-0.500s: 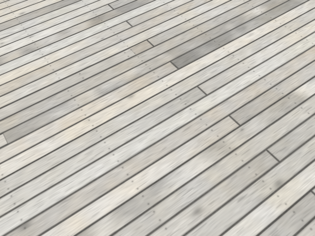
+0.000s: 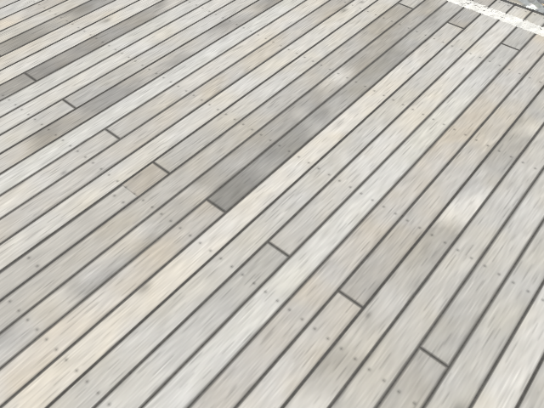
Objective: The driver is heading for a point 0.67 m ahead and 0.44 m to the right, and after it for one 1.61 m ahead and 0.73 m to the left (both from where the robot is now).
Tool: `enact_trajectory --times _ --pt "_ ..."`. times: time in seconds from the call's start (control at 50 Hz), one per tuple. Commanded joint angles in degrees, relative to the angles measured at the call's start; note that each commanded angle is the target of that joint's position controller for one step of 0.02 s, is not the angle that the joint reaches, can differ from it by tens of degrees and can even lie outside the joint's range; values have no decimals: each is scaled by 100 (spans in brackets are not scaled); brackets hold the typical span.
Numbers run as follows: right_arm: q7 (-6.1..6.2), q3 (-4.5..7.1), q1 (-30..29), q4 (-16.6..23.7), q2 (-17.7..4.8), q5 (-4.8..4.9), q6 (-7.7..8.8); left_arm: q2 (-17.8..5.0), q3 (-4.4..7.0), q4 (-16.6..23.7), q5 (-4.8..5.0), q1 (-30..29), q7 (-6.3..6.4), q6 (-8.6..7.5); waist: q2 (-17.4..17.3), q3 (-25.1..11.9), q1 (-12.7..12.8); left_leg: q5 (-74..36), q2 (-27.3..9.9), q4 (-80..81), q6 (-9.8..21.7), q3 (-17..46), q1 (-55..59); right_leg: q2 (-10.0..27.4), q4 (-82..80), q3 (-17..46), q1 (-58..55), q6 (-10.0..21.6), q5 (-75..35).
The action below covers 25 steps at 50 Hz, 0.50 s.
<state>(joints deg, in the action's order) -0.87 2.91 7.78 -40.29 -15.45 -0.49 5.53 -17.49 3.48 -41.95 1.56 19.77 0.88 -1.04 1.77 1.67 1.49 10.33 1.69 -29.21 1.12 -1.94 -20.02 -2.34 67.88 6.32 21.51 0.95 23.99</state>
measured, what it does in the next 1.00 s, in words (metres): walks ahead: right foot, then left foot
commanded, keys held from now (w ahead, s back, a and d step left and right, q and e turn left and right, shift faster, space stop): w+e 0.18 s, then w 0.22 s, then no key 0.28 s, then q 0.32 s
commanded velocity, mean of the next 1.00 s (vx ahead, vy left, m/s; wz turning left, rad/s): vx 0.31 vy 0.00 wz -0.16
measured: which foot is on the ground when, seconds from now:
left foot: down 0.00-0.38, up 0.40-0.80, down 0.82-1.00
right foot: up 0.00-0.36, down 0.38-0.84, up 0.86-1.00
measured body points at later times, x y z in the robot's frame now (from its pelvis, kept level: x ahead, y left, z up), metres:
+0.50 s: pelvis +0.26 -0.08 +0.00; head +0.30 -0.10 +0.45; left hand +0.50 +0.13 -0.08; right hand +0.25 -0.37 -0.13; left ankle +0.17 +0.10 -0.64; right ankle +0.31 -0.18 -0.73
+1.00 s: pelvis +0.41 -0.09 +0.01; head +0.46 -0.08 +0.45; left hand +0.59 +0.17 -0.12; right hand +0.51 -0.39 -0.10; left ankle +0.50 +0.00 -0.73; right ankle +0.35 -0.21 -0.67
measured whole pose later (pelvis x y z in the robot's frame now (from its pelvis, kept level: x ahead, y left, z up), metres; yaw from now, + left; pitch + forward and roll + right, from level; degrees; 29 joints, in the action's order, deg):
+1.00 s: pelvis +0.41 -0.09 +0.01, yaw -6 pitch +2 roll -1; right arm 0.2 3.1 9.2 -43.7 -16.6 0.0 0.2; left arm -17.0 3.5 -47.1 0.1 6.4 2.4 1.0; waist 0.5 2.9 -1.3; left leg 6.9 1.7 -27.4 2.3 2.8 -22.8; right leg -2.9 57.7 2.2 24.9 -1.9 29.2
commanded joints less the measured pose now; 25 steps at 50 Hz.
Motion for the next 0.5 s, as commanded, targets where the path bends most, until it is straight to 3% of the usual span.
enact_trajectory --times 0.02,0.08,0.12,0.18,0.24,0.28,0.3,0.34,0.36,0.38,0.4,0.42,0.44,0.46,0.48,0.5 --pt "59 164 412 106 -566 -37 20 -604 202 609 -1 -331 -29 -65 -814 -84 -285 213 -1663 1714 836 1840 1458 767 80 123 1694 -40 -489" --pt "50 228 458 -50 -696 39 92 -306 132 724 -9 -506 -53 15 -739 24 -248 -494 -1690 2022 988 1157 1298 889 -435 -14 1802 -90 -732" --pt "54 284 513 -136 -851 33 94 -254 106 803 -39 -697 -83 9 -626 14 -274 -952 -1735 2097 1041 779 1456 935 -904 -41 1957 -137 -1210" --pt "72 303 497 -211 -957 46 44 -198 69 854 -26 -1080 -194 -58 -557 65 -389 -1395 -1544 2113 878 45 1554 878 -1907 -272 1746 -105 -2172" --pt "70 311 875 -403 -1065 117 -22 -41 -13 1017 -36 -1688 -289 -118 -458 220 -613 -1415 -1554 2148 824 -262 1639 712 -2776 -530 1388 -6 -2481" --pt "47 336 1062 -534 -1175 191 -78 -85 -13 1125 -23 -1930 -334 -131 -470 336 -621 -1559 -1718 2105 809 -285 1963 632 -3141 -580 1350 110 -2246" --pt "44 350 1111 -592 -1233 228 -115 -147 7 1166 -37 -1990 -352 -136 -493 358 -573 -1874 -1805 1995 789 -300 2159 565 -3287 -633 1308 189 -1996" --pt "65 377 1103 -660 -1391 279 -184 -360 106 1160 -99 -1764 -363 -137 -667 92 -283 -3615 -1852 1331 681 -451 2434 277 -3520 -877 673 398 -1483" --pt "87 361 1040 -685 -1412 290 -226 -551 222 991 -119 -1127 -348 -128 -672 -310 142 -4390 -1732 500 548 -658 2314 79 -3802 -1020 -304 555 -1633" --pt "121 283 1088 -684 -1264 245 -235 -858 390 697 -102 -219 -285 -103 -596 -817 571 -4247 -1490 -633 356 -850 1660 -29 -3917 -966 -1765 707 -1915" --pt "123 114 1203 -468 -836 47 -183 -1394 530 530 -129 639 -172 -47 271 -1596 757 -1967 -1088 -2636 59 -959 -169 1202 -3759 846 -3807 1192 -1917" --pt "58 -63 1672 -401 -399 10 -62 -1651 489 591 -112 429 -170 -82 1208 -2386 228 2462 -163 -4203 -186 -135 -1546 2429 -4515 3482 -4562 2038 -1832" --pt "20 96 1101 -433 -996 211 6 -1087 326 657 -140 239 -202 -143 501 -2109 510 2393 -389 -4642 -182 548 -1948 2363 -4679 3058 -4198 1880 -2534" --pt "18 113 699 -292 -1055 310 42 -908 247 617 -169 -83 -215 -195 467 -1296 405 2018 -595 -4549 -150 436 -2096 2136 -4615 1935 -3426 1690 -3914" --pt "69 99 625 -341 -955 211 47 -716 199 568 -141 -395 -225 -229 113 -968 188 1661 -800 -4142 -162 417 -1947 1816 -4597 1264 -2771 1486 -4603" --pt "93 124 653 -385 -945 122 6 -562 155 571 -139 -662 -232 -239 134 -721 -5 1442 -900 -3838 -209 398 -1697 1627 -4744 870 -2192 1380 -4850"
Next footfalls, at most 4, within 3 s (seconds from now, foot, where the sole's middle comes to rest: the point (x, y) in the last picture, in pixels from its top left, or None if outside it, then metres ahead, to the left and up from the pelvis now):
0.38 right None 0.35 -0.18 -0.77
0.82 left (292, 383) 0.54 -0.01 -0.77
1.20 right None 0.48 -0.24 -0.77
1.66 left None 0.44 0.01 -0.77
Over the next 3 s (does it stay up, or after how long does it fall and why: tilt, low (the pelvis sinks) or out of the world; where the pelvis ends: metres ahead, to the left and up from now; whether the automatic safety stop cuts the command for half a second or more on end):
stays up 0.52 0.03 0.01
